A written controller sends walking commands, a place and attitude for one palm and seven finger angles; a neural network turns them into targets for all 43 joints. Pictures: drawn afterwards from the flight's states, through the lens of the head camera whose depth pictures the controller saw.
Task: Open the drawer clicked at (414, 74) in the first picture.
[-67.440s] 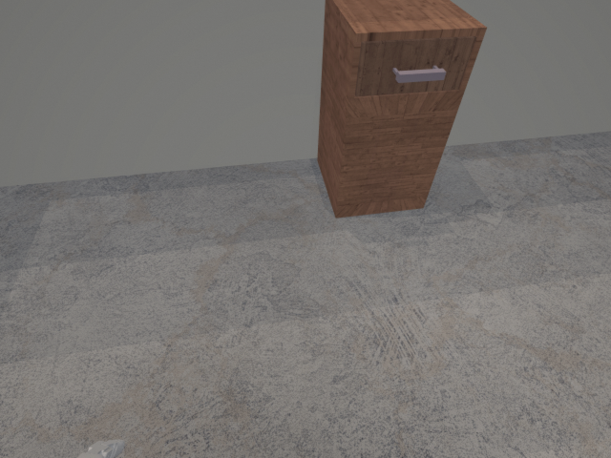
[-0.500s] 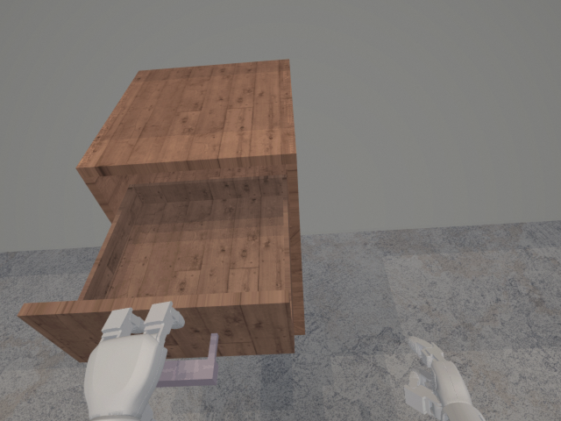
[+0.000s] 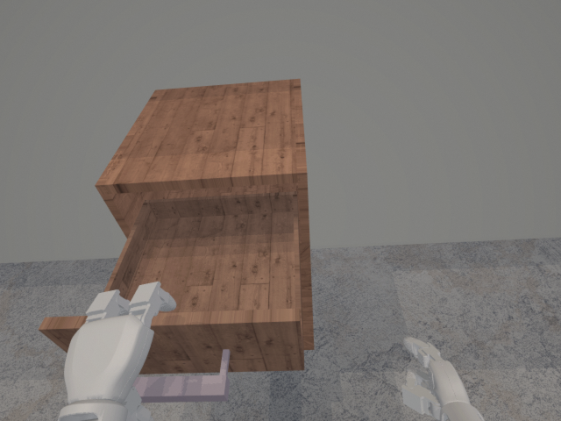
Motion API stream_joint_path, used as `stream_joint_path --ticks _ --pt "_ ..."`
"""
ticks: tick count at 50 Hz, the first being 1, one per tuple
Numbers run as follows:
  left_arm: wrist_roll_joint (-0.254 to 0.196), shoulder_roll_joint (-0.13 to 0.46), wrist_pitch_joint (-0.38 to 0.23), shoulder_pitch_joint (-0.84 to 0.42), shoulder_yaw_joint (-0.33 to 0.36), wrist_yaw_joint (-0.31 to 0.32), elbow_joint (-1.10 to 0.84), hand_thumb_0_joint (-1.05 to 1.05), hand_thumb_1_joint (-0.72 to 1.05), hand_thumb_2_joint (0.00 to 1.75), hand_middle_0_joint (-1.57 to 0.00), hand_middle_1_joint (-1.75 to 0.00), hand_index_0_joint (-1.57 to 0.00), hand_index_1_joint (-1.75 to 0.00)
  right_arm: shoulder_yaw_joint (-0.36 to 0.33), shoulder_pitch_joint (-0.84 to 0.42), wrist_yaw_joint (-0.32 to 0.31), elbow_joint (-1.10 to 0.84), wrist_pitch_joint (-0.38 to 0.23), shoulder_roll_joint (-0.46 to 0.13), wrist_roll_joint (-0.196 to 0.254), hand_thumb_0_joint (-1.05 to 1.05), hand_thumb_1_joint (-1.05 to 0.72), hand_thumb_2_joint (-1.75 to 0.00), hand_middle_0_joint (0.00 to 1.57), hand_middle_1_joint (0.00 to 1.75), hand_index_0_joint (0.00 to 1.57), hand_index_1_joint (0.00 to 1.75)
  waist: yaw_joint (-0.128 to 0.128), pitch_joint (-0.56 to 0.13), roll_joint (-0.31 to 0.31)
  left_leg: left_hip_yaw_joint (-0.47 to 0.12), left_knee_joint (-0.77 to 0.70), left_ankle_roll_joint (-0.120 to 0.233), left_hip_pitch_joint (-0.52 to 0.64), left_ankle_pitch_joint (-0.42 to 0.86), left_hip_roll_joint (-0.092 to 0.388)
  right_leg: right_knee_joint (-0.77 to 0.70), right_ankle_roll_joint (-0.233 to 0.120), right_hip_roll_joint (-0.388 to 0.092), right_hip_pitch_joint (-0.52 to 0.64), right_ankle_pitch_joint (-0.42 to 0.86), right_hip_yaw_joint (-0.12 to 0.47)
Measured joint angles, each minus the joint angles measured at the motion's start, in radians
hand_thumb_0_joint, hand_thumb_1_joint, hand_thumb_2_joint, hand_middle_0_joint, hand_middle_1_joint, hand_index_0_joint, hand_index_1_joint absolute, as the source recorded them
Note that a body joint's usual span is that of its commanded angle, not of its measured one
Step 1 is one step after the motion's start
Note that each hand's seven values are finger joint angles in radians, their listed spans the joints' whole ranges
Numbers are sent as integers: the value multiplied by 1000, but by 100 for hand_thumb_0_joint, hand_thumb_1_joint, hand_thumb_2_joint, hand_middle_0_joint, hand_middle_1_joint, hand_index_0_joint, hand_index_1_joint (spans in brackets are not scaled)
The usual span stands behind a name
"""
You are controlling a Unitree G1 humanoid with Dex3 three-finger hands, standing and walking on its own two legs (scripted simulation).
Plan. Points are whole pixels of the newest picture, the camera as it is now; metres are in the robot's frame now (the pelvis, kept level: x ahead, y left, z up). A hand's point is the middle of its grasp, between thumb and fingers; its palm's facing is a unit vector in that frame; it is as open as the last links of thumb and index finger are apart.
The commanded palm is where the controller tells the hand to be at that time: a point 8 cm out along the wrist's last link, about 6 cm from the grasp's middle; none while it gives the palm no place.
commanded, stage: lift the hand off the handle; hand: left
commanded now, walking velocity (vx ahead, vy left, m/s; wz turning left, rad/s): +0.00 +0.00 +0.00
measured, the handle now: (178, 373) +0.20 +0.21 -0.06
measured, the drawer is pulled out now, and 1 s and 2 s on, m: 0.30 0.30 0.30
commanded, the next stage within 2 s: draw the hand back to the body in 0.20 s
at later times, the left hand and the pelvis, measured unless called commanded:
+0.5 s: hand (124, 352) +0.16 +0.22 +0.10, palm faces +0.13 -0.16 -0.98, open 13.8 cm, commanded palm +0.13 +0.21 +0.15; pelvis +0.00 +0.01 +0.01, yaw +0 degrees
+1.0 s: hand (114, 346) +0.16 +0.22 +0.12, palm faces +0.23 -0.71 -0.67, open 13.7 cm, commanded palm +0.12 +0.25 +0.17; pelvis -0.01 +0.01 +0.01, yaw +1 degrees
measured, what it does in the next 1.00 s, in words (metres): stands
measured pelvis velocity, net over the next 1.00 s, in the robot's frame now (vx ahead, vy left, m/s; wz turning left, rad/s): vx -0.01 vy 0.01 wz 0.02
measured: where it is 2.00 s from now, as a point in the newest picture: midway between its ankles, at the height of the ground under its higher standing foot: outside the picture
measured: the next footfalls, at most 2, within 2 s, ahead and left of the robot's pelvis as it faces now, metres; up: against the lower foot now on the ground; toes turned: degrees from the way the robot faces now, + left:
none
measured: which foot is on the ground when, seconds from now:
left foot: down 0.00-1.00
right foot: down 0.00-1.00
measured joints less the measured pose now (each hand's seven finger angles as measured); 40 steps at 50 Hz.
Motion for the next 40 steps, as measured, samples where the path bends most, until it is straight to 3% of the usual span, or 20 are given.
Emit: stream_joint_path --ticks 4,13,25,32,40 --pt "-19 2 12 1 -3 -38 -46 -1 -49 30 -31 -120 -33 -120 1 -1 3 -7 3 -7 4 2 -91 -90 20 30 20 30 3 5 8 -3 -25 4 25 10 -2 -31 4 -3 29 12 -1" --pt "-17 5 -5 26 -7 -80 -79 -1 -49 30 -31 -120 -32 -120 13 -10 21 -24 11 -6 10 2 -91 -90 20 30 20 30 10 13 10 5 -62 9 57 26 -3 -71 10 -4 61 31 7" --pt "-7 21 -25 17 22 -65 -95 -1 -49 30 -32 -120 -33 -120 12 -2 19 -15 12 -3 2 2 -91 -90 20 30 20 30 18 15 9 6 -57 13 59 25 1 -87 13 -1 71 42 8" --pt "-41 42 -1 18 63 -92 -86 -1 -49 30 -31 -120 -32 -120 18 -5 13 -8 24 -4 15 2 -91 -90 20 30 20 30 4 19 9 8 -85 15 81 40 -5 -106 17 -7 90 52 11" --pt "-62 72 -17 21 98 -120 -99 -1 -49 30 -32 -120 -32 -120 15 0 -5 -12 21 -20 12 2 -91 -90 20 30 20 30 10 35 8 -1 -99 16 89 54 -5 -134 18 -8 107 70 2"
